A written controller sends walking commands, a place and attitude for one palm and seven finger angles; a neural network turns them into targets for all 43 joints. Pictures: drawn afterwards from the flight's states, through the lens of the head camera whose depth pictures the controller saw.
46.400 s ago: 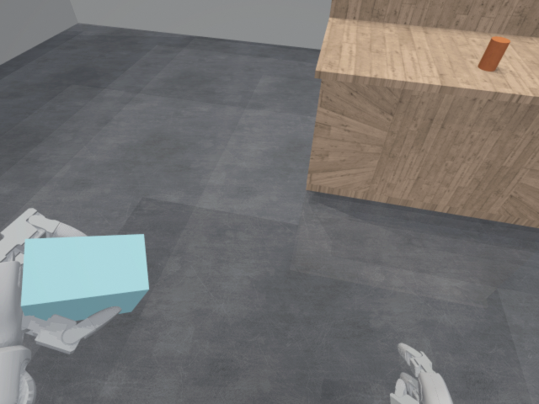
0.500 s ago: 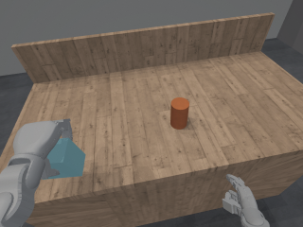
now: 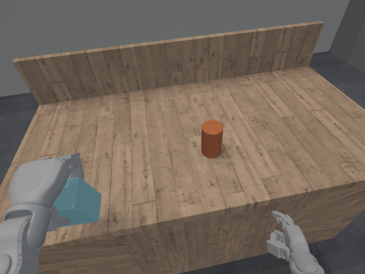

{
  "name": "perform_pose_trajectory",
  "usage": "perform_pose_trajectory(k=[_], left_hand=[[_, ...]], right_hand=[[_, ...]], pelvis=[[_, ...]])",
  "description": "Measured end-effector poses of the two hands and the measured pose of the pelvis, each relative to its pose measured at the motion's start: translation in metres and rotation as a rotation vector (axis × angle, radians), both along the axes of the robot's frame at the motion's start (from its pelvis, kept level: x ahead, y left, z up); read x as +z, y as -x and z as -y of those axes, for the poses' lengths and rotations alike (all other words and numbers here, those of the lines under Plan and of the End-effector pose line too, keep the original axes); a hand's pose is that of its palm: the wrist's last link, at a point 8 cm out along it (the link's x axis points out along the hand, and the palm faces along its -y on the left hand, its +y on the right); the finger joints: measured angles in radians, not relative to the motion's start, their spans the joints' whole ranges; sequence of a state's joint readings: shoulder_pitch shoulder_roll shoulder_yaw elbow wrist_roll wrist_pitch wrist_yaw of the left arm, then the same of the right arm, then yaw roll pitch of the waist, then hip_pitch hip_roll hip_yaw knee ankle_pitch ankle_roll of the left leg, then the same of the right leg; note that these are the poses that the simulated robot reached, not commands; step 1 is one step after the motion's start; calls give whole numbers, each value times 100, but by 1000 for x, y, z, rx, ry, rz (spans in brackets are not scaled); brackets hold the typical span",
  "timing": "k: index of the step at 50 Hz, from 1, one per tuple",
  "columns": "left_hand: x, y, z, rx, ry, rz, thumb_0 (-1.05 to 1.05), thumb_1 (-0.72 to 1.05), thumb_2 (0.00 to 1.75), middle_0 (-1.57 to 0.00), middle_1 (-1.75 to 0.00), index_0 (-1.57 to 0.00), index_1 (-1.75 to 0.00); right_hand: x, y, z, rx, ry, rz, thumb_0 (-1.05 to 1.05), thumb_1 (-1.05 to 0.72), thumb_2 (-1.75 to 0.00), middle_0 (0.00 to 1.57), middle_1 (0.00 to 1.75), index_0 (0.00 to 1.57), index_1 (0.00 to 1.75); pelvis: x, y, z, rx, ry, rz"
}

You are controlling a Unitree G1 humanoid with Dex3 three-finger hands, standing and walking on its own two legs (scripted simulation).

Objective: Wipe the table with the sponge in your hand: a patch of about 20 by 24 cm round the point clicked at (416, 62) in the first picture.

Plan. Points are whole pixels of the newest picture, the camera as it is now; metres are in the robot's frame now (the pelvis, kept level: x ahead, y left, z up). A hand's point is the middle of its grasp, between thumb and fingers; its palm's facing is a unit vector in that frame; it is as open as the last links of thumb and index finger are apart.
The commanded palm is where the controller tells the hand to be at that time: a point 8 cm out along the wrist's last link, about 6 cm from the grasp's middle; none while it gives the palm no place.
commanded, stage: bring the sponge back beside the body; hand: left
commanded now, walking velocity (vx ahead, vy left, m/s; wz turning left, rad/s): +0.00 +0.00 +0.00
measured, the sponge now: (67, 206) +0.19 +0.30 +0.05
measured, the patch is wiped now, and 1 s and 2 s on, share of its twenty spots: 0.95 0.95 0.95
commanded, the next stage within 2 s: step back with the hand held close in 0.50 s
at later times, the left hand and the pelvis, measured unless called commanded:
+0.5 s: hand (57, 195) +0.19 +0.30 +0.11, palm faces +0.10 -0.07 -0.99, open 10.1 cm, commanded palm +0.15 +0.28 +0.18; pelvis +0.00 +0.00 +0.00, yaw +0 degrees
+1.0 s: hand (77, 175) +0.21 +0.25 +0.15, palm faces +0.27 -0.86 -0.44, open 10.1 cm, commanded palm +0.16 +0.30 +0.17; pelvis -0.01 +0.03 -0.02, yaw -2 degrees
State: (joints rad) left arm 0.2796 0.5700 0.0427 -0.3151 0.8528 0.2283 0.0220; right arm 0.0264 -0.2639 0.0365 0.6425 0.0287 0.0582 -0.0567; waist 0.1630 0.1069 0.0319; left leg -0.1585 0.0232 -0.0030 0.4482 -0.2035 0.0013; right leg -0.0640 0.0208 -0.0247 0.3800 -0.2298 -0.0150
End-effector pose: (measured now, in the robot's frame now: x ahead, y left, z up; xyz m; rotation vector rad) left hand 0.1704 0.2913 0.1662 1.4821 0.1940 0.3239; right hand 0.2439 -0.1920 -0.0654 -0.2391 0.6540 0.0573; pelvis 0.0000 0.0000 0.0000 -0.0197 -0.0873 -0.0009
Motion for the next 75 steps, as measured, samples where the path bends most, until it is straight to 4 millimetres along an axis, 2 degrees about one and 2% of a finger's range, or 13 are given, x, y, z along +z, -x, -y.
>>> perform_pose_trajectory(k=[6,13,23,32,33,36,40,47,53,58,65,69,75], left_hand=[[0,4,-6,101,33,4,0,-58,102,-78,-138,-79,-143],[-17,8,15,26,54,-92,0,-58,102,-78,-138,-79,-143],[-1,8,2,70,15,11,0,-58,102,-78,-138,-79,-143],[-15,4,14,45,54,-80,0,-58,102,-78,-138,-79,-143],[-15,5,14,19,231,-32,-1,-58,102,-78,-138,-79,-142],[-18,3,17,-90,687,140,-1,-59,98,-80,-140,-81,-144],[-18,-7,20,-199,934,318,-1,-59,97,-81,-141,-82,-145],[4,-14,9,-347,950,463,-1,-59,97,-81,-142,-82,-146],[-3,-1,-15,-339,899,417,-1,-60,98,-80,-142,-82,-146],[-10,21,-27,-289,892,411,-1,-60,98,-81,-143,-82,-146],[8,51,-20,-313,885,530,-1,-60,98,-81,-143,-83,-146],[11,64,-19,-335,899,578,-1,-60,98,-81,-143,-83,-146],[-6,74,-25,-337,952,579,-1,-61,99,-81,-143,-83,-147]], right_hand=[[-2,1,-2,-3,-32,-3,2,-90,-89,20,30,20,30],[2,-3,-2,5,-24,28,2,-90,-89,20,30,20,30],[2,-2,-1,11,-26,20,2,-90,-89,20,30,20,30],[3,-2,4,-3,-22,28,2,-90,-89,20,30,20,30],[5,-1,4,-8,-27,38,2,-90,-89,20,30,20,30],[11,9,6,-12,-19,71,2,-90,-89,20,30,20,30],[4,40,17,-65,39,7,1,-90,-89,20,30,20,30],[-21,108,39,-230,109,-159,1,-90,-89,20,30,20,30],[-33,149,31,-307,109,-232,2,-90,-89,20,30,20,30],[-34,154,11,-258,96,-199,2,-90,-89,20,30,20,30],[-32,138,-12,-144,50,-93,2,-90,-89,20,30,20,30],[-24,132,-13,-137,46,-45,2,-90,-89,20,30,21,30],[-13,139,-6,-158,98,6,2,-90,-89,20,30,21,30]], pelvis=[[0,1,0,-1,-5,-3],[0,2,1,0,-7,-1],[0,3,5,-2,-4,10],[0,2,4,-4,-8,1],[-1,2,3,-7,-5,-4],[-3,2,4,-22,-1,-36],[-8,3,2,-27,0,-64],[-15,9,-17,-32,12,-102],[-19,19,-33,-35,15,-125],[-20,30,-39,-36,10,-120],[-21,51,-38,-19,33,-99],[-22,61,-36,-13,30,-102],[-29,79,-42,-12,37,-95]])
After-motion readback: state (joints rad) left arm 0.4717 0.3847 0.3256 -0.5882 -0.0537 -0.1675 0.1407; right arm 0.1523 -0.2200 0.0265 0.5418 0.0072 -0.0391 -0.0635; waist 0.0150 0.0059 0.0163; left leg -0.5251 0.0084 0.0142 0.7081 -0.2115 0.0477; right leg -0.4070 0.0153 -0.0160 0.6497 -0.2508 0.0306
